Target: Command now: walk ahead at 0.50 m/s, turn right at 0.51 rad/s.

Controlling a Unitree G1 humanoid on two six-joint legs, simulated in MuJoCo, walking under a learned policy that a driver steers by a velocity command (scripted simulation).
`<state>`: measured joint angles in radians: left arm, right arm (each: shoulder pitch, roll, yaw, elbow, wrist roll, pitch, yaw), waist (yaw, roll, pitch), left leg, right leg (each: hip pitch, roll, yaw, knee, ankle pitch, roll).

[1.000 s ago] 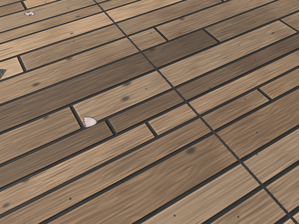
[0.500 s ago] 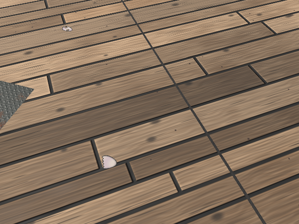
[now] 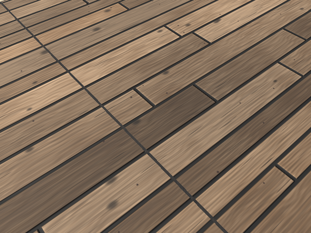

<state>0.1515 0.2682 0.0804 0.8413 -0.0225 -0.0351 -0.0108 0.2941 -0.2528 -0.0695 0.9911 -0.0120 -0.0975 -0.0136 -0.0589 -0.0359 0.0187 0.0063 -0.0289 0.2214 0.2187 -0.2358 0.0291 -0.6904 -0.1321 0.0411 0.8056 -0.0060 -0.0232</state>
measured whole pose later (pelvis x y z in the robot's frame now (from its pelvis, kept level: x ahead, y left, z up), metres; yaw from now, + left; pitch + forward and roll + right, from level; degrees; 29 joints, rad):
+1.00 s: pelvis +0.53 -0.07 +0.00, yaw -9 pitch +2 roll -1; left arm 0.10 0.28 0.06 0.73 0.01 -0.03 0.05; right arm 0.22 -0.28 -0.06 0.87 0.01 -0.04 0.01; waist -0.04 -0.02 0.07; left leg -0.28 -0.08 -0.06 0.37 -0.12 0.07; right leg -0.59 -0.03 0.09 0.88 -0.31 0.07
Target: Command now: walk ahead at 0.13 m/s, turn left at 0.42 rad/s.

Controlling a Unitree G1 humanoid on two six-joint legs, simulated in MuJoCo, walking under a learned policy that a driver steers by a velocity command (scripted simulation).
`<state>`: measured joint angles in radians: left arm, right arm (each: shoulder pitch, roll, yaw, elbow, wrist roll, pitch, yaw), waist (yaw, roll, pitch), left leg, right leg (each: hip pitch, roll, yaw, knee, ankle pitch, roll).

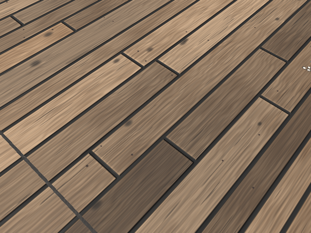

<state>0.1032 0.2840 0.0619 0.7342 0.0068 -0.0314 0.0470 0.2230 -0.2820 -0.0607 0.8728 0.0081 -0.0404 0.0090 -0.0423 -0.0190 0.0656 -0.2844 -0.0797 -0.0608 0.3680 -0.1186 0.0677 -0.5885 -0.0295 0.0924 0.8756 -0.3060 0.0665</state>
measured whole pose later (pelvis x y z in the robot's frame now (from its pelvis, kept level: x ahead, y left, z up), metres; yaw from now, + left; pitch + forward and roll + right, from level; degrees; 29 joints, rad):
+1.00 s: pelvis +0.06 +0.01 +0.00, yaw +36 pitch +2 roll -2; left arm 0.11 0.31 0.09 0.73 -0.01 -0.01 0.02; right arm 0.18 -0.31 -0.07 0.65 0.01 0.04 -0.02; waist -0.02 0.00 0.03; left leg -0.30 -0.09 -0.18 0.48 -0.21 0.05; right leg -0.42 0.03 0.10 0.74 -0.35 0.08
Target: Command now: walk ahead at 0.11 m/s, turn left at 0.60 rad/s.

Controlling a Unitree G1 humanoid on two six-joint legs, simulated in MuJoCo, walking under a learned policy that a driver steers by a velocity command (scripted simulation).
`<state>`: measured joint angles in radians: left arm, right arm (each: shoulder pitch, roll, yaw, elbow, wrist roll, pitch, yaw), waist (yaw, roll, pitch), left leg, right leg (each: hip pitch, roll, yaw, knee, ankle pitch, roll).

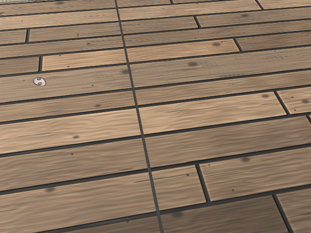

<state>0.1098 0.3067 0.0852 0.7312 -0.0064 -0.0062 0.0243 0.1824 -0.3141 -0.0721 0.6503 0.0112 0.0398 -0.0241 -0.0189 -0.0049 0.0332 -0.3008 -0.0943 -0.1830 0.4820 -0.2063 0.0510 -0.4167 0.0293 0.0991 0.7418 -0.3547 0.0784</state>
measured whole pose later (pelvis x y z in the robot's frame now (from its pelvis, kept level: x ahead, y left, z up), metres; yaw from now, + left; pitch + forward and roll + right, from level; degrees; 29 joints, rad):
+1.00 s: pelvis +0.37 +0.17 +0.00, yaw +26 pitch +2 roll +1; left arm 0.08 0.28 0.03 0.69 -0.01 -0.09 -0.04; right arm 0.36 -0.29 -0.05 0.77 0.02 -0.06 0.00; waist -0.07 -0.05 0.02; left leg 0.03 -0.09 -0.05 0.25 -0.31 0.07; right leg -0.64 -0.07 0.02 0.56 0.12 0.01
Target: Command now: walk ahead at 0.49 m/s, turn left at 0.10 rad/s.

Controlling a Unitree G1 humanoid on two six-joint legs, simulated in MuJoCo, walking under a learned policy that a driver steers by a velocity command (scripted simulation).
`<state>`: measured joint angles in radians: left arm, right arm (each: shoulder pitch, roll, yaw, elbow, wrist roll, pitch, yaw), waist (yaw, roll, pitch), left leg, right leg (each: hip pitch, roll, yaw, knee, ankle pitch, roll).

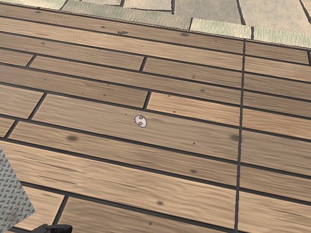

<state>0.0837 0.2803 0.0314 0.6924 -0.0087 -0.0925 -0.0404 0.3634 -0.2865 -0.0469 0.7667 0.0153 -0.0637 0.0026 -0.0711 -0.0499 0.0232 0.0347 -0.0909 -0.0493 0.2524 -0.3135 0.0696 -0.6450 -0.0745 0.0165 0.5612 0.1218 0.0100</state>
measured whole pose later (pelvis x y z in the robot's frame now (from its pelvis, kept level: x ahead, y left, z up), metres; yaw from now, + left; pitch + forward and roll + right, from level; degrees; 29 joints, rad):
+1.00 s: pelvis +0.34 -0.06 +0.00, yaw -17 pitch +2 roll +2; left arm 0.37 0.28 0.07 0.80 0.00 -0.01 0.00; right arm 0.13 -0.30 -0.09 0.77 0.03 -0.03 -0.01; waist 0.04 0.04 -0.03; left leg -0.49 0.04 0.01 0.90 -0.39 0.00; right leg -0.26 0.00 0.00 0.56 -0.35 -0.08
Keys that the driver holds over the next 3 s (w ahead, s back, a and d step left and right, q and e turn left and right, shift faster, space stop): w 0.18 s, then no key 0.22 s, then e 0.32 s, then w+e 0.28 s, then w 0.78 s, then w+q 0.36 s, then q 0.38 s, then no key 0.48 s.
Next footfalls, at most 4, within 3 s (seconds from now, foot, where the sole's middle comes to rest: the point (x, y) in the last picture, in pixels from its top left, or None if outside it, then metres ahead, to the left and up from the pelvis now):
0.10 right None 0.26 -0.13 -0.77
0.54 left None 0.44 0.09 -0.77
0.92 right None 0.33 -0.14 -0.77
1.40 left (156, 176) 0.73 -0.05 -0.77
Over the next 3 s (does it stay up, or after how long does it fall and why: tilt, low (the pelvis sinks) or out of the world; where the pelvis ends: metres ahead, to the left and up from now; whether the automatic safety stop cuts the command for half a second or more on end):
stays up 1.14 -0.33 0.00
